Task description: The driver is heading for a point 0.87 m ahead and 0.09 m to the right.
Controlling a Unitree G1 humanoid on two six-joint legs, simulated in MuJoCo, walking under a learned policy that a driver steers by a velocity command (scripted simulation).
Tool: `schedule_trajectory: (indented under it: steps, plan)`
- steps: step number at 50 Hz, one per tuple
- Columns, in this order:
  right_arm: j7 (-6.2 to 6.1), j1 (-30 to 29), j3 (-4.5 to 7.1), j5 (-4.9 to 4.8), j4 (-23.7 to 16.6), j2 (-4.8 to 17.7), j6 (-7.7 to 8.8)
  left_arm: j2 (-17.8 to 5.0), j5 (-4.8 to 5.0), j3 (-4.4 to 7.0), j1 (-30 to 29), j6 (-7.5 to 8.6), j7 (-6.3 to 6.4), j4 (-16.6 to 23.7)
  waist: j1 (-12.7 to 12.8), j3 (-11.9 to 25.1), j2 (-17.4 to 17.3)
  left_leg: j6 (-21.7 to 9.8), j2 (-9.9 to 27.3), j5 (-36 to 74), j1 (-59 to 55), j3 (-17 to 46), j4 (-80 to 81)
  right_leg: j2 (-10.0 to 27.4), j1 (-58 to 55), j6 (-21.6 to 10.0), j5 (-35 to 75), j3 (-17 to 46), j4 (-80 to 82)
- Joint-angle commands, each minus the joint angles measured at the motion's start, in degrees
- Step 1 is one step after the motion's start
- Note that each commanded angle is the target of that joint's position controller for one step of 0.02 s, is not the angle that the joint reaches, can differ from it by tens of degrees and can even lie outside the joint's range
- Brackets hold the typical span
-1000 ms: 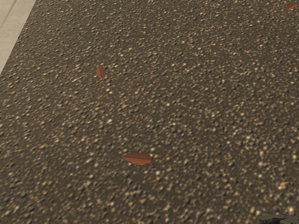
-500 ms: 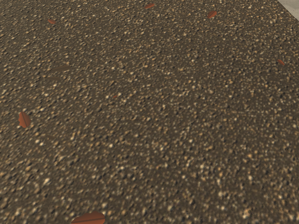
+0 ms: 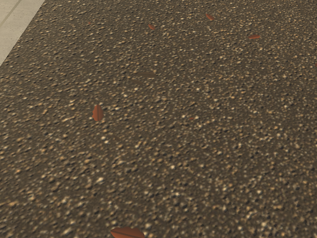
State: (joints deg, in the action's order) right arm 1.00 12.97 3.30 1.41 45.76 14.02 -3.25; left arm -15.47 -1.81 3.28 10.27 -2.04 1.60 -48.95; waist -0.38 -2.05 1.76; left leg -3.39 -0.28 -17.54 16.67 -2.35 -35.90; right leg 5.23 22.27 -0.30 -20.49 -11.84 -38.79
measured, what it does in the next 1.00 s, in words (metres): walks ahead: right foot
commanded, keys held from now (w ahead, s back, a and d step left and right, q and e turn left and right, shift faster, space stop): w+q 0.10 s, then w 0.04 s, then w+e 0.70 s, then w+q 0.16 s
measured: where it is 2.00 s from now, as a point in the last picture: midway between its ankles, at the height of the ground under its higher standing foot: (187, 168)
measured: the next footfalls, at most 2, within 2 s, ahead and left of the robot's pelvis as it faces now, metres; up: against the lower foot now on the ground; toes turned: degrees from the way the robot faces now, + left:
right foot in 0.54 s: +0.28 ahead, -0.12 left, +0.00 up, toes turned -5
left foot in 1.06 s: +0.65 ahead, -0.07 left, +0.00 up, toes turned -12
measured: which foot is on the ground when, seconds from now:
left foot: down 0.00-0.54, up 0.56-1.00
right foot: up 0.00-0.52, down 0.54-1.00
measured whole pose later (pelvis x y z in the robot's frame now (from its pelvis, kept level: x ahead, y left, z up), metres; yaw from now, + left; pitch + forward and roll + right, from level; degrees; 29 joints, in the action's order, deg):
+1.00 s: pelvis +0.42 -0.09 +0.01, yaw -14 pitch +2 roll +0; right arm 2.3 1.5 0.6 1.7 42.7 14.3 2.3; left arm -14.4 -0.6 2.6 25.1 3.9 0.5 -51.9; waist 3.9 -2.8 -2.2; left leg -2.0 1.3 0.8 35.2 -3.4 -32.6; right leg -8.1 -7.6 -7.5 -18.5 8.9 -10.1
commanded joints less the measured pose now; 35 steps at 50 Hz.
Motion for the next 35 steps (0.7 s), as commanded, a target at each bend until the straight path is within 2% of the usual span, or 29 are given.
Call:
schedule_trajectory:
  steps: [1, 2, 3, 4, 5, 6, 7, 9, 11, 14, 19, 23, 25, 26, 27, 28, 29, 30, 31, 32, 34, 35]
  plan:
    - [-1.53, 9.4, 3.8, 0.44, -1.4, 14.2, 0.84, -4.7, -0.4, 0.97, -6.1, -0.81, -0.03, 7.6, -3.3, -2.5, -12.2, -12.3, 19.3, -11.3, -3.2, 31.9, 26.2, -3.1, 16.0, 1.8, -10.3, 11.7, -18.1]
    - [-1.76, 6.4, 2.93, -0.07, -1.8, 11.5, 0.74, -5.3, 0.12, 1.33, -5.3, -0.32, -0.8, 7.2, -1.5, -3.5, -11.0, -10.7, 15.9, -21.6, -2.7, 28.8, 27.9, -2.5, 17.0, 1.4, -4.0, 12.7, -18.0]
    - [-1.69, 3.1, 2.55, -0.24, -2.8, 10.4, 0.69, -6.1, 0.18, 1.66, -3.5, 0.5, -1.49, 6.2, 0.1, -3.7, -11.3, -9.1, 13.2, -21.9, -4.1, 27.0, 29.2, -2.6, 17.1, 1.4, 0.2, 12.6, -17.5]
    - [-1.72, 2.0, 2.36, -0.53, -3.5, 9.7, 1.17, -6.7, -0.64, 1.98, -2.5, 1.04, -2.05, 5.2, 0.2, -2.7, -11.2, -8.8, 11.4, -17.3, -6.6, 25.1, 29.1, -2.7, 17.2, 1.5, 3.2, 12.2, -18.3]
    - [-1.45, 2.5, 2.06, -0.61, -3.5, 8.6, 1.77, -6.5, -0.98, 2.01, -1.7, 1.39, -2.52, 4.5, 0.1, -1.0, -9.2, -8.8, 10.4, -12.9, -9.2, 23.8, 28.5, -2.8, 16.8, 1.6, 5.0, 12.4, -18.6]
    - [-1.18, 3.8, 1.99, -0.75, -3.1, 8.3, 2.51, -5.7, -0.9, 1.92, -1.3, 1.59, -2.88, 4.2, 0.1, 0.3, -7.2, -8.8, 10.2, -9.7, -11.9, 22.9, 28.1, -2.9, 17.2, 1.7, 6.4, 12.3, -18.2]
    - [-1.0, 5.3, 2.03, -0.85, -2.5, 8.3, 3.29, -4.9, -0.77, 1.73, -1.4, 1.75, -3.09, 4.1, -0.2, 0.8, -6.2, -8.7, 10.1, -7.2, -14.1, 22.2, 27.9, -2.8, 17.7, 1.8, 7.6, 12.1, -17.1]
    - [-0.98, 7.6, 1.75, -0.84, -1.1, 7.6, 4.66, -3.8, -0.64, 1.34, -1.2, 1.89, -3.33, 3.5, -0.8, 1.0, -7.1, -8.6, 10.2, -4.2, -17.0, 20.2, 28.6, -2.4, 18.0, 2.1, 9.3, 11.3, -13.8]
    - [-1.09, 9.4, 1.66, -0.6, 0.0, 7.6, 5.45, -4.0, -0.43, 1.22, -2.8, 2.04, -3.41, 3.6, -2.0, 0.1, -8.2, -8.7, 10.8, -3.5, -18.1, 19.0, 29.7, -2.0, 18.0, 2.3, 9.7, 10.7, -10.5]
    - [-1.33, 10.9, 1.83, -0.14, 1.1, 8.6, 6.1, -4.1, -0.13, 1.03, -5.2, 2.41, -3.69, 4.3, -3.4, -1.3, -7.7, -9.2, 12.6, -3.4, -18.7, 17.6, 30.6, -1.8, 17.8, 1.8, 9.5, 10.6, -6.4]
    - [-1.84, 12.0, 1.95, 0.47, 2.9, 8.7, 7.34, -4.0, 0.07, 0.76, -7.2, 3.09, -4.34, 5.7, -4.0, -4.7, -6.6, -9.5, 15.4, -1.0, -19.0, 13.6, 30.9, -2.3, 17.4, -0.8, 8.3, 12.4, -2.2]
    - [-1.85, 10.9, 2.04, 0.6, 3.8, 9.0, 8.04, -3.8, 0.02, 0.55, -8.3, 3.47, -4.9, 7.6, -3.2, -5.6, -7.1, -8.0, 16.0, 9.3, -18.6, 8.7, 27.7, -2.7, 13.1, -3.6, 6.2, 9.6, 1.4]
    - [-1.59, 9.2, 2.12, 0.39, 3.9, 9.7, 8.03, -3.8, 0.21, 0.71, -5.2, 3.62, -4.81, 7.6, -1.0, -3.8, -7.1, -6.3, 15.3, 23.6, -16.0, 5.0, 21.8, -5.3, 4.2, -5.7, 5.1, 6.4, 4.3]
    - [-1.5, 8.3, 2.11, 0.0, 4.0, 10.1, 7.87, -3.9, 0.11, 1.11, 0.0, 3.88, -4.54, 6.1, 1.9, -0.9, -5.8, -5.1, 13.6, 34.8, -13.7, 1.7, 13.6, -8.0, -4.6, -6.9, 6.9, 4.6, 7.3]
    - [-1.52, 8.8, 1.69, -0.07, 4.1, 9.5, 7.77, -5.8, -0.39, 2.19, 8.6, 4.38, -4.01, 3.2, 5.0, 4.6, -2.3, -3.5, 10.5, 40.5, -9.7, -2.3, 0.3, -9.9, -16.5, -8.4, 6.5, 5.8, 9.3]
    - [-1.49, 8.1, 0.71, -0.32, 1.7, 7.4, 7.79, -11.6, -1.26, 3.85, 18.2, 4.85, -3.21, 2.1, 8.9, 11.2, 5.7, -0.4, 6.6, 26.8, 3.9, -6.2, -19.8, 2.9, -30.2, -13.0, -7.1, 25.6, 15.5]
    - [-0.86, 8.4, -0.11, 0.2, -0.8, 3.5, 8.35, -16.0, -0.37, 4.27, 18.9, 5.11, -3.11, 2.1, 5.9, 12.8, 15.3, 1.4, -4.0, -12.2, 21.9, -1.8, -34.0, 15.4, -37.9, -18.7, -7.7, 56.4, 25.6]
    - [-0.71, 4.7, 0.41, 1.05, -0.4, 6.8, 8.43, -13.2, 1.21, 3.77, 16.0, 4.71, -3.1, 1.5, 5.6, 7.9, 6.5, 0.3, 0.2, -8.8, 26.4, 6.2, -38.1, 13.8, -34.5, -18.4, -5.9, 53.5, 25.6]
    - [-0.16, 2.8, 0.53, 0.29, -1.0, 7.6, 8.99, -10.9, 1.23, 3.26, 12.1, 4.52, -2.93, 2.6, 3.8, 3.3, 1.9, 0.0, 3.0, -2.4, 26.3, 5.8, -36.8, 12.1, -28.4, -17.2, 1.6, 44.8, 24.3]
    - [-0.03, 2.0, 0.38, 0.28, -1.0, 7.2, 9.28, -8.8, 1.12, 2.69, 9.5, 4.56, -2.91, 3.2, 2.4, 1.4, -1.6, 0.1, 4.7, 1.2, 23.7, 5.6, -32.8, 9.0, -23.3, -15.4, 9.7, 38.8, 24.8]
    - [0.17, 3.4, 0.14, 1.52, -0.4, 6.6, 7.79, -6.9, 1.67, 1.95, 7.2, 4.98, -2.59, 3.6, -0.1, 1.3, -0.1, 2.1, 6.0, 2.9, 18.8, 4.9, -28.3, 4.5, -18.4, -13.5, 20.3, 31.5, 26.1]
    - [0.38, 3.6, 0.08, 1.76, -0.6, 6.3, 6.91, -7.0, 1.93, 1.9, 8.0, 5.43, -2.5, 3.4, -0.5, 1.8, 0.7, 3.0, 5.6, 3.0, 18.1, 4.1, -27.8, 3.7, -17.7, -13.9, 25.1, 30.2, 26.2]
